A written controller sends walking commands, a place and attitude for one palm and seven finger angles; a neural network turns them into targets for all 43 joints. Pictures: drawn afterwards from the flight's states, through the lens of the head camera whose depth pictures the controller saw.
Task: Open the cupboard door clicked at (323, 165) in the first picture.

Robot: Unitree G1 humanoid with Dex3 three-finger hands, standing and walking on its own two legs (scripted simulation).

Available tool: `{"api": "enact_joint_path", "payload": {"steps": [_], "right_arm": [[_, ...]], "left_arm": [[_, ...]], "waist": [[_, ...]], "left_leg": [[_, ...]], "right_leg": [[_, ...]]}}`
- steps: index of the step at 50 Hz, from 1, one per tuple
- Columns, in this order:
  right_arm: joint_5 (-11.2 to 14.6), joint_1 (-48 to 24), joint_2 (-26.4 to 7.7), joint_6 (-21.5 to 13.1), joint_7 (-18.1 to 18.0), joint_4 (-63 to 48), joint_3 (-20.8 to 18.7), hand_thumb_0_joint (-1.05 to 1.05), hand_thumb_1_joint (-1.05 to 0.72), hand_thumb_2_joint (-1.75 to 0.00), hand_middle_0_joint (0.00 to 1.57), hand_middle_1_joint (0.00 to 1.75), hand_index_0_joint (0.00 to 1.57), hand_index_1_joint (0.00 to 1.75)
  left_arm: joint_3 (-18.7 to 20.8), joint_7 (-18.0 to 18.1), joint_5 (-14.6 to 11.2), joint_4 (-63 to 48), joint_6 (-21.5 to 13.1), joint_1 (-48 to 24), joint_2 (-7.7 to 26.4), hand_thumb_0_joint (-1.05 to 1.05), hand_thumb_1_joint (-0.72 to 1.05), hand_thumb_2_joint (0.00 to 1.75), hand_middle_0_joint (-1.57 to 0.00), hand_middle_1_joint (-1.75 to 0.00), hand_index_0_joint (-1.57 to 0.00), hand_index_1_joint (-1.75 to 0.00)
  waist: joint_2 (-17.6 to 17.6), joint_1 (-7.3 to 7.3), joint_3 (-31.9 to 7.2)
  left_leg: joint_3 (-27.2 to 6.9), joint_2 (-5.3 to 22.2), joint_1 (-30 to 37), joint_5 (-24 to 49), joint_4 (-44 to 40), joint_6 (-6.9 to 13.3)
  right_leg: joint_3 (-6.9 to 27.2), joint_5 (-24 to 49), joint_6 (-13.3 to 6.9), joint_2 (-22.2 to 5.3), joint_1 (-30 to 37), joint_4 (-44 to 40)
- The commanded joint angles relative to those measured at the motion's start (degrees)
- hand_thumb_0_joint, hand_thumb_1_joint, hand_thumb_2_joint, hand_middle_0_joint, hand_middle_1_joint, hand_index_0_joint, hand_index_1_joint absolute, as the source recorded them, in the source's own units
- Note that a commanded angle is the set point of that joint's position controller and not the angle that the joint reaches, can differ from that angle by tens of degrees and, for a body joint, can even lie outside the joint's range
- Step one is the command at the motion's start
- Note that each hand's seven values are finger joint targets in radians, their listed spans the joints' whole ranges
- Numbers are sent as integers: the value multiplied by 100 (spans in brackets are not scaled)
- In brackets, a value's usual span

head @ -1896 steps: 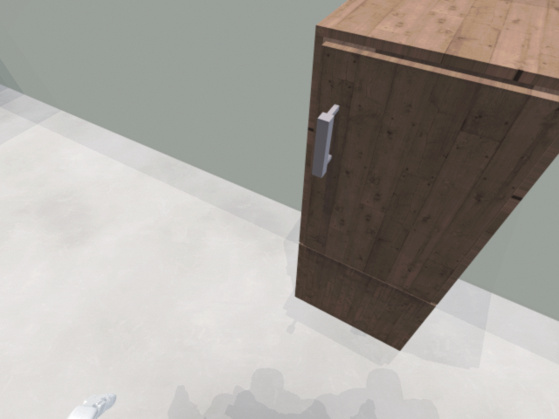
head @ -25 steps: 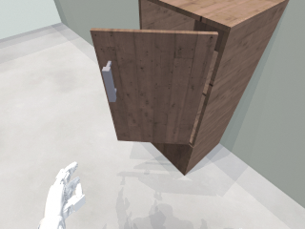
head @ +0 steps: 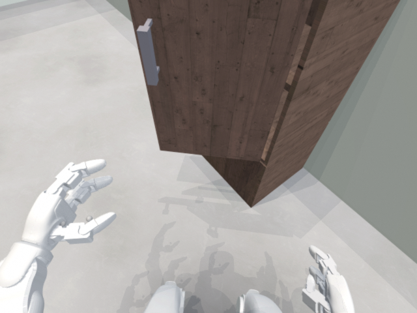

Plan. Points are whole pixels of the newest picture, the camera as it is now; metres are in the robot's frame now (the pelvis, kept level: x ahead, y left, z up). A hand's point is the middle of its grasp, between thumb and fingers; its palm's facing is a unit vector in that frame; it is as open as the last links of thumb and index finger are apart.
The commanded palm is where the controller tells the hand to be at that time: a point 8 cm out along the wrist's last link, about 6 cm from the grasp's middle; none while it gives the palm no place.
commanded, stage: raise the hand with hooked fingers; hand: left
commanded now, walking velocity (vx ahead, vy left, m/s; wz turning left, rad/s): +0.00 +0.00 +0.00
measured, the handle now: (151, 53) +0.65 +0.19 +0.13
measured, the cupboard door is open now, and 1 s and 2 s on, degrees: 45 45 45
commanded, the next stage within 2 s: move the hooked fingers beside the handle in 1.42 s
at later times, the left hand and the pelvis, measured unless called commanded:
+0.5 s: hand (47, 177) +0.30 +0.29 +0.11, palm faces -0.02 -1.00 -0.06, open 13.0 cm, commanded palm +0.27 +0.34 +0.11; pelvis +0.03 +0.05 +0.03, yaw -1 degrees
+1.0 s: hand (26, 145) +0.33 +0.32 +0.15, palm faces -0.02 -1.00 -0.04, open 14.0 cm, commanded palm +0.30 +0.36 +0.15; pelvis +0.03 +0.04 +0.05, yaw -1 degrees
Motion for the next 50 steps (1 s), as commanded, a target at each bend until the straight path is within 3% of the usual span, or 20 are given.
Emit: {"api": "enact_joint_path", "payload": {"steps": [1,3,4,6,9,13,14,15,18,19,20,23,27,29,30,33,35,39,46,50], "right_arm": [[42,-214,-949,-225,-51,-1121,-407,0,-90,-90,20,30,20,30],[7,-133,-876,-257,25,-1169,-431,0,-90,-90,20,30,20,30],[-19,-121,-862,-282,65,-1184,-438,0,-90,-90,20,30,20,30],[-29,35,-896,-331,140,-1105,-483,0,-90,-90,20,30,20,30],[-38,161,-1032,-384,159,-1054,-504,0,-90,-90,20,30,20,30],[11,340,-1173,-436,64,-937,-529,0,-90,-90,20,30,20,30],[-3,317,-1201,-440,37,-935,-518,0,-90,-90,20,30,20,30],[-8,340,-1186,-438,12,-918,-518,0,-90,-90,20,30,20,30],[-24,325,-1141,-452,-12,-912,-488,0,-90,-90,20,30,20,30],[-49,347,-1167,-436,-6,-916,-472,0,-90,-90,20,30,20,30],[-46,306,-1116,-409,11,-939,-445,0,-90,-90,20,30,20,30],[-15,238,-1104,-320,29,-957,-431,0,-90,-90,20,30,20,30],[28,208,-1143,-179,36,-1018,-417,0,-90,-90,20,30,20,30],[22,219,-1163,-129,27,-1063,-391,0,-90,-90,20,30,20,30],[27,214,-1170,-97,23,-1069,-386,0,-90,-90,20,30,20,30],[11,169,-1149,-60,-16,-1085,-363,0,-90,-90,20,30,20,30],[-10,151,-1128,-42,-30,-1062,-316,0,-90,-90,20,30,20,30],[-35,170,-1130,-44,-61,-991,-292,0,-90,-90,20,30,20,30],[59,100,-1176,52,-124,-925,-268,0,-90,-90,20,30,20,30],[44,154,-1183,46,-60,-1010,-303,0,-90,-90,20,30,20,30]], "left_arm": [[1271,184,-441,-629,555,-128,1473,0,8,55,-26,-82,-26,-82],[1425,391,-572,-934,464,168,1312,0,4,53,-26,-86,-26,-86],[1460,446,-607,-947,383,297,1265,0,1,52,-26,-87,-26,-87],[1239,546,-488,-1147,134,267,1053,0,-3,50,-27,-90,-27,-90],[649,505,-288,-1187,-60,-242,710,0,-10,47,-27,-94,-27,-94],[601,363,-159,-1235,-89,-650,934,0,-20,43,-28,-100,-28,-100],[683,341,-168,-1371,-59,-889,1104,0,-22,42,-28,-102,-28,-102],[845,353,-171,-1504,-62,-993,1275,0,-24,41,-28,-103,-28,-103],[1041,509,-154,-1714,-68,-859,1392,0,-31,38,-29,-108,-29,-108],[1185,561,-140,-1770,-44,-924,1568,0,-34,37,-29,-110,-29,-110],[1074,581,-158,-1747,7,-844,1379,0,-36,36,-29,-111,-29,-111],[1016,615,-184,-1450,222,-681,1202,0,-43,33,-29,-115,-29,-115],[793,385,-144,-1135,728,-989,1096,0,-50,30,-30,-120,-30,-120],[765,281,-136,-982,919,-1214,1141,0,-50,30,-30,-120,-30,-120],[850,253,-127,-1014,961,-1378,1268,0,-50,30,-30,-120,-30,-120],[1010,239,-130,-1121,922,-1813,1479,0,-50,30,-30,-120,-30,-120],[1163,240,-123,-1362,788,-2208,1746,0,-50,30,-30,-120,-30,-120],[1329,199,-164,-1083,692,-2255,1893,0,-50,30,-30,-120,-30,-120],[1252,-160,-215,-171,1123,-2631,1945,0,-50,30,-30,-120,-30,-120],[1247,-233,-267,68,1152,-2207,1838,0,-50,30,-30,-120,-30,-120]], "waist": [[-129,174,-1272],[-221,282,-1605],[-352,337,-1587],[-283,205,-1570],[-146,-100,-1099],[104,-177,-1250],[331,-150,-1256],[336,-105,-1529],[563,15,-1622],[597,72,-1679],[764,63,-1577],[666,54,-1303],[623,-9,-1116],[481,-40,-990],[397,-43,-1147],[351,-60,-1269],[737,-31,-1475],[522,2,-1495],[496,-31,-1102],[70,25,-1136]], "left_leg": [[132,-388,136,707,-1100,292],[135,-394,331,1057,-1240,276],[99,-387,400,1243,-1309,265],[138,-393,619,1320,-1464,270],[114,-384,857,1099,-1585,311],[4,-350,1262,835,-1833,315],[-13,-353,1400,924,-1854,308],[-42,-344,1570,1043,-1919,299],[-132,-299,1938,1592,-2051,231],[-184,-289,2033,1871,-2057,193],[-191,-270,2140,1979,-2128,148],[-188,-232,2138,2195,-2213,101],[-159,-232,2171,2322,-2295,81],[-175,-242,2185,2277,-2333,92],[-179,-246,2223,2243,-2359,95],[-203,-260,2360,2080,-2402,105],[-209,-275,2610,2214,-2431,59],[-228,-265,2690,2392,-2470,62],[-116,-317,2451,1855,-2684,167],[-31,-356,2325,1870,-2649,229]], "right_leg": [[1594,-733,371,-241,1615,-2036],[1394,-147,386,-193,1795,-1887],[1285,190,348,-130,1855,-1782],[1067,489,358,-48,1637,-1666],[840,416,324,64,1067,-1594],[637,325,291,80,939,-1580],[620,452,245,109,953,-1526],[604,574,246,93,1123,-1540],[479,1004,210,103,1272,-1488],[448,1178,178,146,1341,-1432],[414,1209,188,137,1296,-1463],[359,1380,213,125,1373,-1551],[352,1552,234,134,1405,-1697],[351,1587,216,177,1432,-1767],[350,1590,221,174,1511,-1795],[370,1513,214,180,1538,-1878],[401,1528,163,201,1646,-1902],[415,1669,151,213,1807,-1990],[452,1504,163,145,1915,-2279],[516,1617,173,151,2056,-2343]]}}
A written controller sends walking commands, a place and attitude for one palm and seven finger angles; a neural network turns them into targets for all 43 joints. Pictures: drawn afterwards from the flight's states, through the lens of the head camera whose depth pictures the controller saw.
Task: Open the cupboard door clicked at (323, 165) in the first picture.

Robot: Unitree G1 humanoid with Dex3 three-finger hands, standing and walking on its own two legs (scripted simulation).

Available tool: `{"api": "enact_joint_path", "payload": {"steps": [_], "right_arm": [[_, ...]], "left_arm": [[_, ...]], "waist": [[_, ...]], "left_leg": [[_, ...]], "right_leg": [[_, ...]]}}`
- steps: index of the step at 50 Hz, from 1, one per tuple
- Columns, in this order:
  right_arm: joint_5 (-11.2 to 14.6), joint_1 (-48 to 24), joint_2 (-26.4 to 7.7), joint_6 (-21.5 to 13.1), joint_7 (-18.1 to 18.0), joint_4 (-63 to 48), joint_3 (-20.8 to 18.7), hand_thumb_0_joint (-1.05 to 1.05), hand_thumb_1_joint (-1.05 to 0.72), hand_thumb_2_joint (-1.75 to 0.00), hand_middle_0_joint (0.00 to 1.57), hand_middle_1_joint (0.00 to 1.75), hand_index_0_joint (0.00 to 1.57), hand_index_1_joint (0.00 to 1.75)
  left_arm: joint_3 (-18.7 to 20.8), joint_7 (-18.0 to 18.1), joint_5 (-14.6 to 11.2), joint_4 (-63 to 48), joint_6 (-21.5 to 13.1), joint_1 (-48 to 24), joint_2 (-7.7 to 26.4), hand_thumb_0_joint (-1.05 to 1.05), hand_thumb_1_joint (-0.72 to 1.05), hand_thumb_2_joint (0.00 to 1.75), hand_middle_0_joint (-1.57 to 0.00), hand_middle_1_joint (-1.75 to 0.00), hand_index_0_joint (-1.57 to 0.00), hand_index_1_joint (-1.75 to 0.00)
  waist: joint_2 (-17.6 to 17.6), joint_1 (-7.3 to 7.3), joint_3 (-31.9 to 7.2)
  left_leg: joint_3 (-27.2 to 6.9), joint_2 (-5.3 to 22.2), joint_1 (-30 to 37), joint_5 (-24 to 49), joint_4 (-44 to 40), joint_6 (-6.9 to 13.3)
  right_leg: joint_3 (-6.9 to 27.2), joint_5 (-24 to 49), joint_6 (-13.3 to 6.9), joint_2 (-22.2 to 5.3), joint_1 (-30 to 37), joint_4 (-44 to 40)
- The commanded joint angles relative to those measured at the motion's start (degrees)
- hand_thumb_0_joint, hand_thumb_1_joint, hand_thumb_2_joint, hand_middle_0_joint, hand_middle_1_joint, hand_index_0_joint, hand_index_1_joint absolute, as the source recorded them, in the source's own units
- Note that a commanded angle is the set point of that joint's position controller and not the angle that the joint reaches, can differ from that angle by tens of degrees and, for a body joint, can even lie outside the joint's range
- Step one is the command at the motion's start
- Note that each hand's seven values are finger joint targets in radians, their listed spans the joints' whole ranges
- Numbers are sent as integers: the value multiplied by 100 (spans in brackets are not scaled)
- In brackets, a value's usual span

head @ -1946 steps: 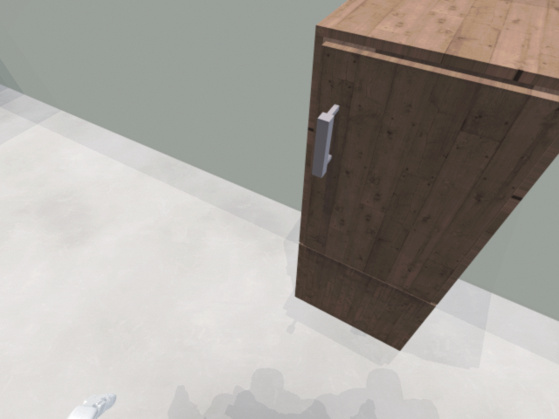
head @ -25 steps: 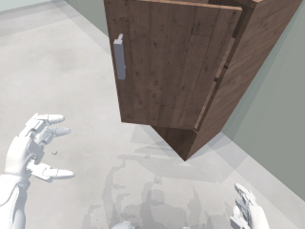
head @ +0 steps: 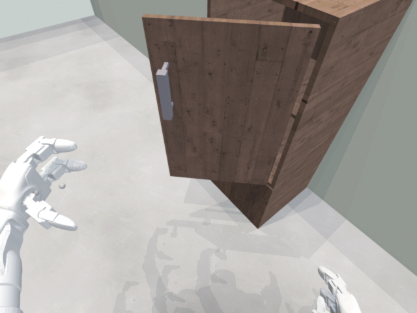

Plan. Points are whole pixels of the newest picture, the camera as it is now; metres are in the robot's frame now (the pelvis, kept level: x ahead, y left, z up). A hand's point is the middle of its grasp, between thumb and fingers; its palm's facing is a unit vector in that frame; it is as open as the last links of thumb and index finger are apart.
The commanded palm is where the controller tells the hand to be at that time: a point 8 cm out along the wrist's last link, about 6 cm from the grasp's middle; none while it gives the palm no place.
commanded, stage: raise the hand with hooked fingers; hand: left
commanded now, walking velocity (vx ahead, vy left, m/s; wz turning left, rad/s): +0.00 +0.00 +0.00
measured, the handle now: (166, 91) +0.61 +0.16 +0.08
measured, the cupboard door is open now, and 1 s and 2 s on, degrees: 45 45 45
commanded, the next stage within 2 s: move the hooked fingers beside the handle in 0.42 s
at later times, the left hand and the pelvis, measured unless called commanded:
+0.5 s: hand (82, 193) +0.29 +0.24 +0.10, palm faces +0.01 -1.00 -0.03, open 14.0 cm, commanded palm +0.26 +0.29 +0.10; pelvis +0.00 -0.02 +0.00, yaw -1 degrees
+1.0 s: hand (104, 156) +0.37 +0.24 +0.10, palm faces -0.04 -1.00 -0.01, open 14.0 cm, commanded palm +0.35 +0.29 +0.09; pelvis +0.00 -0.01 +0.00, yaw -2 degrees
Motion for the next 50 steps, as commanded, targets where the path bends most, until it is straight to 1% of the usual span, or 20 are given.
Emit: {"api": "enact_joint_path", "payload": {"steps": [1,4,6,9,13,15,24,26,29,31,35,37,39,40,41,44,45,46,48,50], "right_arm": [[16,-278,-880,-316,-12,-924,-405,0,-90,-90,20,30,20,30],[-25,-286,-873,-328,25,-939,-405,0,-90,-90,20,30,20,30],[-19,-275,-835,-319,17,-938,-414,0,-90,-90,20,30,20,30],[-25,-278,-851,-305,-9,-902,-407,0,-90,-90,20,30,20,30],[14,-314,-799,-343,-54,-880,-416,0,-90,-90,20,30,20,30],[12,-305,-818,-335,-64,-881,-407,0,-90,-90,20,30,20,30],[21,-303,-825,-382,-99,-831,-399,0,-90,-90,20,30,20,30],[32,-315,-804,-378,-96,-825,-397,0,-90,-90,20,30,20,30],[30,-276,-845,-332,-131,-727,-368,0,-90,-90,20,30,20,30],[53,-244,-828,-326,-165,-650,-371,0,-90,-90,20,30,20,30],[21,-103,-872,-307,-177,-611,-393,0,-90,-90,20,30,20,30],[21,-62,-864,-268,-173,-564,-381,0,-90,-90,20,30,20,30],[4,-6,-908,-224,-137,-568,-386,0,-90,-90,20,30,20,30],[10,4,-897,-188,-119,-595,-388,0,-90,-90,20,30,20,30],[3,18,-894,-161,-102,-595,-393,0,-90,-90,20,30,20,30],[-17,84,-904,-90,-21,-720,-413,0,-90,-90,20,30,20,30],[-12,149,-919,-42,-4,-720,-431,0,-90,-90,20,30,20,30],[-6,177,-931,-4,4,-690,-453,0,-90,-90,20,30,20,30],[-11,239,-919,55,37,-723,-471,0,-90,-90,20,30,20,30],[-16,289,-944,117,47,-704,-468,0,-90,-90,20,30,20,30]], "left_arm": [[371,-94,-191,-981,-328,-905,1242,0,-50,30,-30,-120,-30,-120],[596,27,-216,-1288,-543,-1055,1490,0,-50,30,-30,-120,-30,-120],[625,105,-198,-1334,-654,-1061,1478,0,-50,30,-30,-120,-30,-120],[694,215,-177,-1184,-726,-1111,1544,0,-50,30,-30,-120,-30,-120],[470,192,-93,-1272,-759,-1182,1375,0,-50,30,-30,-120,-30,-120],[449,128,-127,-1155,-715,-1150,1379,0,-50,30,-30,-120,-30,-120],[539,69,-238,-940,-715,-1121,1393,0,-50,30,-30,-120,-30,-120],[473,51,-208,-883,-692,-1164,1327,0,-50,30,-30,-120,-30,-120],[383,60,-121,-665,-686,-1960,1476,0,-50,30,-30,-120,-30,-120],[134,75,-34,-476,-717,-2576,1329,0,-50,30,-30,-120,-30,-120],[299,90,48,-216,-823,-2780,1610,0,-50,30,-30,-120,-30,-120],[153,109,112,-40,-835,-3070,1519,0,-50,30,-30,-120,-30,-120],[324,126,116,262,-812,-3043,1704,0,-50,30,-30,-120,-30,-120],[359,145,146,349,-795,-3004,1736,0,-50,30,-30,-120,-30,-120],[346,174,165,430,-783,-3054,1707,0,-50,30,-30,-120,-30,-120],[327,221,178,475,-762,-2847,1631,0,-50,30,-30,-120,-30,-120],[370,236,207,533,-743,-2827,1691,0,-50,30,-30,-120,-30,-120],[420,270,226,518,-774,-2976,1773,0,-50,30,-30,-120,-30,-120],[339,328,258,487,-825,-2994,1634,0,-50,30,-30,-120,-30,-120],[291,349,244,582,-852,-3350,1644,0,-50,30,-30,-120,-30,-120]], "waist": [[21,27,-1252],[231,84,-1324],[367,44,-1317],[86,7,-1036],[590,-36,-1153],[213,-60,-1145],[-105,-29,-1128],[-11,-48,-1123],[22,-190,-886],[164,-322,-919],[52,-238,-1535],[133,-281,-1589],[90,-199,-1630],[210,-153,-1676],[189,-167,-1656],[221,-55,-1782],[66,-86,-1817],[125,-122,-1807],[202,-131,-1820],[16,-235,-1670]], "left_leg": [[-404,-102,676,1389,-839,-100],[-358,-120,684,1358,-810,-102],[-308,-121,710,1282,-833,-88],[-281,-117,459,909,-830,-58],[-215,-136,591,832,-830,-38],[-212,-131,462,838,-777,-19],[-170,-135,356,1010,-680,-24],[-157,-148,381,1025,-689,-20],[-180,-133,259,849,-643,-31],[-194,-132,340,680,-667,-25],[-227,-126,462,974,-598,-12],[-222,-137,452,1031,-601,-22],[-252,-128,410,1139,-581,-32],[-228,-131,372,1185,-604,-47],[-237,-128,394,1266,-614,-47],[-237,-129,431,1578,-603,-52],[-217,-107,401,1618,-618,-47],[-208,-106,380,1594,-618,-54],[-210,-93,450,1678,-636,-68],[-204,-86,363,1529,-622,-46]], "right_leg": [[168,979,-209,284,471,-479],[242,948,-241,286,575,-468],[273,889,-217,276,549,-505],[375,501,-196,257,511,-611],[458,439,-175,197,518,-681],[551,474,-146,197,614,-714],[661,719,-93,154,747,-693],[643,809,-83,147,680,-683],[683,566,-91,151,476,-693],[648,350,-80,148,279,-710],[628,725,-116,165,527,-542],[579,866,-110,156,495,-484],[536,977,-145,192,527,-408],[516,1058,-148,177,557,-379],[477,1171,-147,184,523,-356],[426,1498,-185,218,616,-253],[403,1564,-160,224,601,-254],[414,1556,-144,222,565,-266],[370,1580,-154,242,484,-238],[394,1484,-138,269,394,-276]]}}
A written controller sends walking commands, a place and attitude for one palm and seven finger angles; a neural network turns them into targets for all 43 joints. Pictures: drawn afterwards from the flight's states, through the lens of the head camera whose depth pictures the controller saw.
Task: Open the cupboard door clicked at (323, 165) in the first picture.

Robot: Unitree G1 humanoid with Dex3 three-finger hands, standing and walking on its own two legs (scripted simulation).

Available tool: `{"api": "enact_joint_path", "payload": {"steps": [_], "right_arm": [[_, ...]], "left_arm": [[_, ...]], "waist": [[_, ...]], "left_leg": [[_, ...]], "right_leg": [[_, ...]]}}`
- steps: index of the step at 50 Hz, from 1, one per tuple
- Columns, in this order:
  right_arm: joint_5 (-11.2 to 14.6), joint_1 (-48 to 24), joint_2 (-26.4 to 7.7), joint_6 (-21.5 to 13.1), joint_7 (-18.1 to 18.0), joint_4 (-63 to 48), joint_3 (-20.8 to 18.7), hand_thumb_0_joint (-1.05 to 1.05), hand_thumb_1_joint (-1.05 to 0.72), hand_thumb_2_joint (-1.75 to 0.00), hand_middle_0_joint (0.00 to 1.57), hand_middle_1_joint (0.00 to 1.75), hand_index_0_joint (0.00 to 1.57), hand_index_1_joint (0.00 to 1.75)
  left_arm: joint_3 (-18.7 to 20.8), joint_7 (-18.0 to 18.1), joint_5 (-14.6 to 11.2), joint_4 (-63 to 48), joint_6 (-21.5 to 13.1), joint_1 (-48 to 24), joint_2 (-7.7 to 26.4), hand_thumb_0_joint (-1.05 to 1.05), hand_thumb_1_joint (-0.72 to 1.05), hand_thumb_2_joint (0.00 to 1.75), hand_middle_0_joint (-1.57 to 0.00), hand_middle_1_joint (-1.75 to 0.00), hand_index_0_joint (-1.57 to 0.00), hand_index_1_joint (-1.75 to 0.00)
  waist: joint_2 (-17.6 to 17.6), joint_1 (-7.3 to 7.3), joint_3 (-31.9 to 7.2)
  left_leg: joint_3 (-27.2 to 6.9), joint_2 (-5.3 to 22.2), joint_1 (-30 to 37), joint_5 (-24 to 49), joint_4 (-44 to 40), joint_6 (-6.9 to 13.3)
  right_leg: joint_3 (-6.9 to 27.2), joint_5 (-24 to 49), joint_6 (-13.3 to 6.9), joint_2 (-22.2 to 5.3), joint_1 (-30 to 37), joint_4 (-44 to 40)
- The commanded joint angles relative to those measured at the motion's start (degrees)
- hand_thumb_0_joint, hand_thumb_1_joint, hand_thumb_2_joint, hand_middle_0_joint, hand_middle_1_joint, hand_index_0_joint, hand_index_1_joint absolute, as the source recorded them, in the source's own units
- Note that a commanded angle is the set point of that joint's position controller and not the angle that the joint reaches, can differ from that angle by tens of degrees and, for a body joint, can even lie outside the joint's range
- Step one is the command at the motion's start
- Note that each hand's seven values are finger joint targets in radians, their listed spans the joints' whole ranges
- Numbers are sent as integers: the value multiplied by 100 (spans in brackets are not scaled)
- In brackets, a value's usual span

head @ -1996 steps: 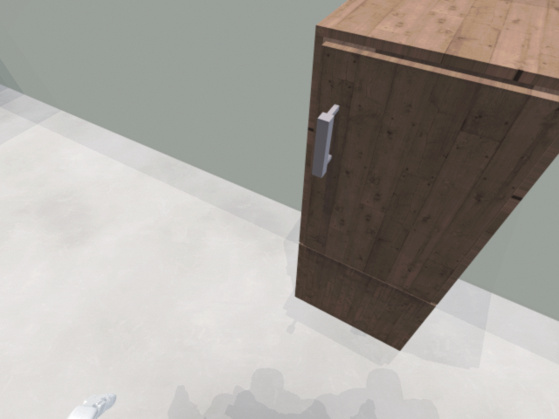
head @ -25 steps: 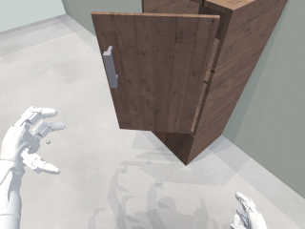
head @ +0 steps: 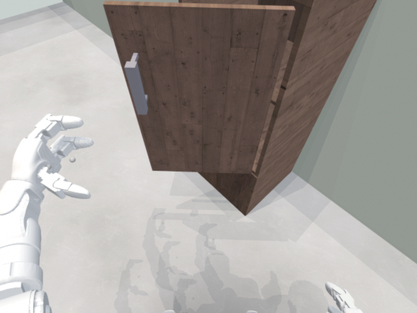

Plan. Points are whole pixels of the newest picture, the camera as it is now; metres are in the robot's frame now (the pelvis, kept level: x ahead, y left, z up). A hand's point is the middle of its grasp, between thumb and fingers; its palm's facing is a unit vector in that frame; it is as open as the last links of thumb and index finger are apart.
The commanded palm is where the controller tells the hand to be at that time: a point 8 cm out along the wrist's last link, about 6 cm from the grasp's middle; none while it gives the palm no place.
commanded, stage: move the hooked fingers beside the handle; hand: left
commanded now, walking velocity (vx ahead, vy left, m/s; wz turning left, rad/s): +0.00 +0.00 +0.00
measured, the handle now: (139, 84) +0.60 +0.19 +0.08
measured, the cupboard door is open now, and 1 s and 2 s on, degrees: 45 45 45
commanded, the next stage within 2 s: none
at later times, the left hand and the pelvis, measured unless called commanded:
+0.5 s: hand (87, 130) +0.44 +0.26 +0.10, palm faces +0.00 -1.00 -0.01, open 14.0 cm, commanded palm +0.42 +0.31 +0.09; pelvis +0.00 +0.01 -0.01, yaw +0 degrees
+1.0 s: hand (101, 99) +0.53 +0.26 +0.09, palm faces -0.02 -1.00 -0.01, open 14.0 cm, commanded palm +0.52 +0.30 +0.08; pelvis +0.00 +0.01 -0.02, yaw -2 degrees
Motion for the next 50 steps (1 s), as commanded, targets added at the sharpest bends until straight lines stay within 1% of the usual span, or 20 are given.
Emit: {"api": "enact_joint_path", "payload": {"steps": [1,3,6,8,9,13,18,20,24,27,29,32,34,35,38,41,45,46,49,50], "right_arm": [[4,89,-883,-128,-32,-673,-338,0,-90,-90,20,30,20,30],[4,155,-892,-78,-39,-596,-345,0,-90,-90,20,30,20,30],[-29,251,-883,-28,-48,-527,-348,0,-90,-90,20,30,20,30],[-45,339,-896,2,-48,-448,-356,0,-90,-90,20,30,20,30],[-67,403,-918,28,-41,-441,-356,0,-90,-90,20,30,20,30],[-57,439,-933,161,-4,-371,-350,0,-90,-90,20,30,20,30],[-77,586,-965,333,62,-359,-346,0,-90,-90,20,30,20,30],[-105,645,-983,397,80,-388,-356,0,-90,-90,20,30,20,30],[-115,735,-972,498,76,-310,-344,0,-90,-90,20,30,20,30],[-103,838,-1045,591,41,-183,-327,0,-90,-90,20,30,20,30],[-117,902,-1073,613,22,-156,-305,0,-90,-90,20,30,20,30],[-146,1045,-1093,668,21,-108,-312,0,-90,-90,20,30,20,30],[-188,1139,-1088,694,38,-99,-315,0,-90,-90,20,30,20,30],[-190,1204,-1101,727,51,-60,-324,0,-90,-90,20,30,20,30],[-176,1284,-1150,820,47,-18,-289,0,-90,-90,20,30,20,30],[-200,1423,-1183,891,47,-41,-267,0,-90,-90,20,30,20,30],[-281,1633,-1203,1004,89,-128,-256,0,-90,-90,20,30,20,30],[-289,1653,-1184,1023,106,-116,-266,0,-90,-90,20,30,20,30],[-304,1754,-1214,1097,116,-92,-234,0,-90,-90,20,30,20,30],[-311,1799,-1241,1129,121,-83,-243,0,-90,-90,20,30,20,30]], "left_arm": [[383,90,-103,-899,-426,-2112,1693,0,-50,30,-30,-120,-30,-120],[327,129,-44,-694,-486,-2447,1681,0,-50,30,-30,-120,-30,-120],[111,140,77,-778,-635,-3062,1631,0,-50,30,-30,-120,-30,-120],[69,166,141,-680,-719,-3231,1639,0,-50,30,-30,-120,-30,-120],[133,166,109,-536,-719,-3231,1683,0,-50,30,-30,-120,-30,-120],[237,187,154,109,-671,-3206,1770,0,-50,30,-30,-120,-30,-120],[203,281,356,693,-656,-3728,1944,0,-50,30,-30,-120,-30,-120],[391,291,377,669,-787,-3902,2195,0,-50,30,-30,-120,-30,-120],[206,276,424,922,-998,-4608,2105,0,-50,30,-30,-120,-30,-120],[305,236,547,1483,-977,-4985,2461,0,-50,30,-30,-120,-30,-120],[300,183,611,1654,-955,-5301,2615,0,-50,30,-30,-120,-30,-120],[388,153,721,1656,-992,-5550,2897,0,-50,30,-30,-120,-30,-120],[310,120,688,1526,-1063,-5769,2795,0,-50,30,-30,-120,-30,-120],[330,105,699,1669,-1039,-5706,2827,0,-50,30,-30,-120,-30,-120],[333,127,719,2245,-836,-5826,2912,0,-50,30,-30,-120,-30,-120],[368,207,917,2461,-677,-6102,3196,0,-50,30,-30,-120,-30,-120],[603,324,1105,2177,-808,-6316,3687,0,-50,30,-30,-120,-30,-120],[527,328,1109,2167,-839,-6419,3572,0,-50,30,-30,-120,-30,-120],[586,299,1081,2381,-830,-6675,3701,0,-50,30,-30,-120,-30,-120],[636,276,1110,2402,-802,-6736,3814,0,-50,30,-30,-120,-30,-120]], "waist": [[132,-10,-1594],[209,-82,-1513],[594,-150,-1896],[659,-168,-2114],[372,-166,-2154],[379,-129,-2053],[264,-233,-1846],[306,-192,-2156],[325,-417,-2102],[203,-563,-1977],[381,-631,-1984],[675,-628,-2455],[961,-659,-2785],[866,-680,-2897],[492,-820,-2374],[601,-889,-2286],[897,-849,-2918],[983,-911,-2980],[886,-1041,-2778],[915,-1044,-2904]], "left_leg": [[-355,-174,638,1394,-608,42],[-369,-173,619,1236,-604,45],[-426,-171,978,1447,-536,32],[-499,-139,1151,1657,-498,-6],[-520,-130,1126,1798,-446,15],[-486,-131,847,1757,-454,-7],[-489,-112,571,1596,-405,13],[-467,-119,581,1729,-325,22],[-461,-104,512,1573,-206,56],[-469,-106,135,1106,-162,93],[-469,-119,25,997,-88,110],[-528,-100,214,1236,-3,93],[-570,-85,561,1654,92,64],[-582,-57,610,1731,119,55],[-565,-49,46,1360,109,102],[-539,-61,-198,1246,150,130],[-590,-26,114,1823,285,108],[-578,-20,185,1906,336,107],[-596,4,18,1866,400,126],[-599,22,62,1879,399,121]], "right_leg": [[228,1370,-49,173,772,-429],[230,1187,-52,175,607,-450],[219,1245,-84,191,482,-374],[171,1300,-94,193,387,-315],[167,1439,-100,227,457,-289],[155,1457,-85,190,454,-262],[142,1332,-73,192,226,-224],[195,1491,-80,215,387,-143],[215,1368,-61,246,127,-101],[272,1045,-26,227,5,-140],[316,958,-40,224,-74,-121],[311,1062,-41,230,-127,-38],[268,1261,-71,267,-259,65],[251,1280,-48,281,-308,59],[251,1092,-2,277,-396,-8],[273,1025,12,275,-463,-5],[256,1344,-12,313,-436,146],[258,1395,-4,321,-501,149],[237,1391,-10,365,-580,153],[245,1387,8,367,-564,138]]}}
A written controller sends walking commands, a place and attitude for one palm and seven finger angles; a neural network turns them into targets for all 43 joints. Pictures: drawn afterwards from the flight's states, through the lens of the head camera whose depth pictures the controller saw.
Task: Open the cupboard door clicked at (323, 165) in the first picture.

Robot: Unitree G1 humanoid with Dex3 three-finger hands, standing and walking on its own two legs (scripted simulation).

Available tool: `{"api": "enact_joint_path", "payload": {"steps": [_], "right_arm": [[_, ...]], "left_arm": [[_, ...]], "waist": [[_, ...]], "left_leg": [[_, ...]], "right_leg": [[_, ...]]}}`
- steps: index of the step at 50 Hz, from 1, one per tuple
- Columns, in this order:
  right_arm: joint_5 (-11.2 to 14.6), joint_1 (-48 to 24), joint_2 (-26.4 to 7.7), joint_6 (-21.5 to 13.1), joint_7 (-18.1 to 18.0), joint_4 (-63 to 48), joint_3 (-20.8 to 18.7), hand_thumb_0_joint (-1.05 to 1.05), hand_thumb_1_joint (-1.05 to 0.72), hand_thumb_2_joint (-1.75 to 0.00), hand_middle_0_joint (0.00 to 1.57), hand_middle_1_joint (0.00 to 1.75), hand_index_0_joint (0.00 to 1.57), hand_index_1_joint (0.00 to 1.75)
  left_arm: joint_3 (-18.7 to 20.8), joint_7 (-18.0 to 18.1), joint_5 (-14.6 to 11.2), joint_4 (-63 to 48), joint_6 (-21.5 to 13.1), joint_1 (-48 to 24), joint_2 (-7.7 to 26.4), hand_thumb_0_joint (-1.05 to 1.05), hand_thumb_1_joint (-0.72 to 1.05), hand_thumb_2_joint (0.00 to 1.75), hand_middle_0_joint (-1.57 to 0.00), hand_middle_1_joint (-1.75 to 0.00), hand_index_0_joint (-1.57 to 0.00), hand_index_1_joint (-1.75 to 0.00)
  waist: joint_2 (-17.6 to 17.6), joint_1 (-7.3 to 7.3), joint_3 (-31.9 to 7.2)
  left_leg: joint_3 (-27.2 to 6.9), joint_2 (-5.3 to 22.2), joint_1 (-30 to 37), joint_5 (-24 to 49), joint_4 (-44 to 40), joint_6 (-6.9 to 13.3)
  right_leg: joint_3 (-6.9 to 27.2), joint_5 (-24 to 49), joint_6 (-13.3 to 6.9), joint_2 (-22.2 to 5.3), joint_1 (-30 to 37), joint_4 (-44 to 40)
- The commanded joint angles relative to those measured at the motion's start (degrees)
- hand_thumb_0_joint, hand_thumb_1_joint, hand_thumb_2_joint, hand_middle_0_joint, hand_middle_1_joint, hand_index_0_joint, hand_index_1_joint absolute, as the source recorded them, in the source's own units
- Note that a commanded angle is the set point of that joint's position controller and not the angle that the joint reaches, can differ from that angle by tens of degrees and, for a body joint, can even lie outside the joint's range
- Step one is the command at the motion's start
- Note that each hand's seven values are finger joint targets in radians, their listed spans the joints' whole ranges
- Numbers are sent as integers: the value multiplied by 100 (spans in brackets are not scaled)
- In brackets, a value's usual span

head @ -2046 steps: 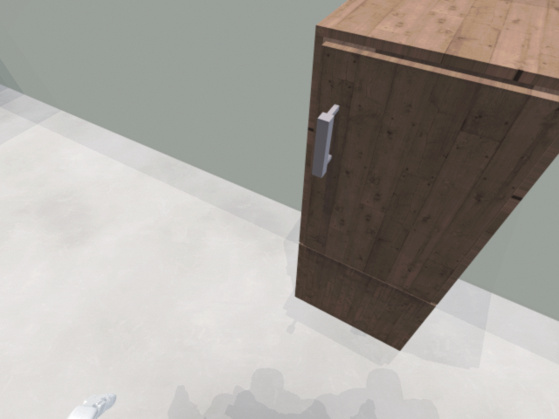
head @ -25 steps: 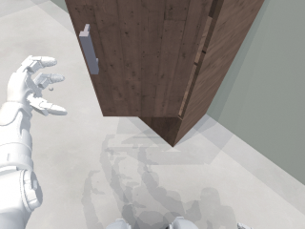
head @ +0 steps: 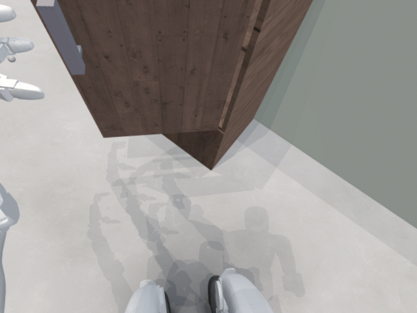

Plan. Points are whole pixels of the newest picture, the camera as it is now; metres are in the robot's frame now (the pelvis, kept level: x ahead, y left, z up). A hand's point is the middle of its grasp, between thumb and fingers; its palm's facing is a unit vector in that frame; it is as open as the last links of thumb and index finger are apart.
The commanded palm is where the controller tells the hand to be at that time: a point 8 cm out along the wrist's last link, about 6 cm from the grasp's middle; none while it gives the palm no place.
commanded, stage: move the hooked fingers beside the handle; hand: left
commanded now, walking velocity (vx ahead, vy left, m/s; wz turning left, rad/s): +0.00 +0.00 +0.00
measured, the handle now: (65, 31) +0.60 +0.19 +0.10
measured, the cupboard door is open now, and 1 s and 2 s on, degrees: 45 45 45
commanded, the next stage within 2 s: slide the fingers in behind the handle in 1.16 s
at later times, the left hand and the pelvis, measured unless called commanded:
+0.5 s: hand (5, 55) +0.55 +0.28 +0.10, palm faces +0.02 -1.00 -0.01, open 14.0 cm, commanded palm +0.53 +0.30 +0.10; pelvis +0.03 +0.01 +0.00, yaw -1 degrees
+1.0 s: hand (17, 51) +0.55 +0.26 +0.11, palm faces +0.03 -1.00 -0.02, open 14.0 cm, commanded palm +0.54 +0.30 +0.10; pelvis +0.01 +0.00 +0.00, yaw -1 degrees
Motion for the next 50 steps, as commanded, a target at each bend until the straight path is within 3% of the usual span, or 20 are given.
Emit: {"api": "enact_joint_path", "payload": {"steps": [1,5,7,9,11,14,18,20,24,28,32,34,36,37,38,40,43,44,47,50], "right_arm": [[-41,1168,-1144,47,-60,-214,-374,0,-90,-90,20,30,20,30],[-85,1339,-1138,160,-26,-190,-370,0,-90,-90,20,30,20,30],[-109,1392,-1117,217,16,-189,-379,0,-90,-90,20,30,20,30],[-121,1441,-1121,263,28,-245,-389,0,-90,-90,20,30,20,30],[-125,1447,-1140,317,51,-289,-426,0,-90,-90,20,30,20,30],[-105,1416,-1115,370,85,-383,-439,0,-90,-90,20,30,20,30],[-107,1371,-1090,425,127,-374,-463,0,-90,-90,20,30,20,30],[-101,1353,-1077,441,118,-349,-478,0,-90,-90,20,30,20,30],[-110,1337,-1013,436,150,-260,-500,0,-90,-90,20,30,20,30],[-96,1290,-1015,440,141,-169,-490,0,-90,-90,20,30,20,30],[-95,1252,-1026,428,115,-206,-426,0,-90,-90,20,30,20,30],[-117,1254,-1038,398,101,-268,-416,0,-90,-90,20,30,20,30],[-112,1215,-1008,378,111,-277,-402,0,-90,-90,20,30,20,30],[-119,1216,-1025,367,101,-283,-407,0,-90,-90,20,30,20,30],[-107,1178,-1014,360,106,-300,-382,0,-90,-90,20,30,20,30],[-120,1209,-1045,339,94,-304,-394,0,-90,-90,20,30,20,30],[-77,1187,-1046,347,79,-315,-356,0,-90,-90,20,30,20,30],[-71,1205,-1040,345,71,-329,-333,0,-90,-90,20,30,20,30],[-44,1235,-1068,368,46,-350,-340,0,-90,-90,20,30,20,30],[-49,1273,-1065,357,32,-335,-349,0,-90,-90,20,30,20,30]], "left_arm": [[259,-36,-81,-1096,-322,-2754,2032,0,-50,30,-30,-120,-30,-120],[248,-56,21,-1112,-227,-2717,2085,0,-50,30,-30,-120,-30,-120],[127,-52,27,-976,-143,-2591,1850,0,-50,30,-30,-120,-30,-120],[155,-84,-55,-1058,-141,-2338,1756,0,-50,30,-30,-120,-30,-120],[360,-111,-97,-1182,-131,-2082,1921,0,-50,30,-30,-120,-30,-120],[454,-135,-164,-1401,-191,-1873,1953,0,-50,30,-30,-120,-30,-120],[407,-63,-164,-1664,-281,-2019,1862,0,-50,30,-30,-120,-30,-120],[414,-41,-173,-1921,-375,-2247,1885,0,-50,30,-30,-120,-30,-120],[-48,-22,-253,-2066,-404,-2313,1129,0,-50,30,-30,-120,-30,-120],[-240,7,-279,-1485,-152,-2203,819,0,-50,30,-30,-120,-30,-120],[-269,183,-141,-1232,-62,-2408,946,0,-50,30,-30,-120,-30,-120],[18,318,-67,-1438,-206,-2517,1332,0,-50,30,-30,-120,-30,-120],[-35,383,-29,-1516,-337,-2712,1336,0,-50,30,-30,-120,-30,-120],[140,417,-11,-1527,-403,-2717,1570,0,-50,30,-30,-120,-30,-120],[68,419,23,-1500,-439,-2812,1562,0,-50,30,-30,-120,-30,-120],[323,413,42,-1598,-515,-2901,1908,0,-50,30,-30,-120,-30,-120],[270,304,89,-1187,-357,-2582,1959,0,-50,30,-30,-120,-30,-120],[164,247,62,-1126,-324,-2564,1829,0,-50,30,-30,-120,-30,-120],[229,118,52,-1009,-163,-2321,1998,0,-50,30,-30,-120,-30,-120],[168,-13,-39,-1292,-231,-2517,1936,0,-50,30,-30,-120,-30,-120]], "waist": [[1098,-13,-2971],[1472,2,-3242],[1342,-62,-3045],[1207,-2,-3113],[1057,69,-3243],[1174,179,-3181],[1188,107,-3046],[1506,102,-3229],[1818,21,-3212],[1290,-89,-2833],[1108,-141,-2484],[1230,-45,-2754],[1216,-108,-2935],[1078,-78,-3002],[1231,-91,-2978],[1299,-42,-3377],[1114,-32,-3138],[1233,-49,-3083],[954,-29,-3005],[1165,-58,-3202]], "left_leg": [[-551,-143,2021,2212,-503,-3],[-612,-95,2438,2923,-405,-68],[-614,-68,2419,2975,-379,-66],[-641,-59,2494,3250,-401,-73],[-591,-43,2481,3343,-397,-69],[-539,-75,2410,3458,-406,-55],[-558,-50,2537,3439,-410,-64],[-605,-34,2854,3722,-366,-111],[-773,39,3503,4308,-319,-241],[-735,4,3048,3739,-367,-154],[-711,-47,2552,3197,-386,-110],[-715,-73,2552,3278,-342,-118],[-676,-78,2547,3162,-296,-114],[-655,-88,2414,3038,-270,-90],[-637,-106,2349,2934,-279,-93],[-645,-104,2433,3028,-244,-90],[-561,-133,2053,2680,-274,-36],[-553,-146,2050,2693,-287,-25],[-480,-145,1747,2453,-317,24],[-481,-141,1920,2533,-327,12]], "right_leg": [[255,1420,-89,237,1137,-360],[186,1750,-110,263,934,-289],[139,1743,-97,285,794,-320],[100,1910,-127,319,909,-291],[108,2057,-101,325,1062,-307],[129,2270,-144,343,1231,-293],[104,2133,-107,358,1085,-331],[108,2149,-120,364,977,-304],[11,1906,-135,384,489,-343],[2,1809,-101,365,524,-399],[16,1662,-100,320,495,-349],[42,1771,-136,312,656,-249],[88,1818,-107,316,721,-235],[116,1844,-101,311,861,-220],[132,1819,-103,305,881,-207],[154,1945,-102,310,1066,-160],[188,1902,-81,299,1218,-218],[183,1910,-100,303,1172,-215],[226,1934,-59,306,1369,-292],[224,2003,-80,313,1350,-283]]}}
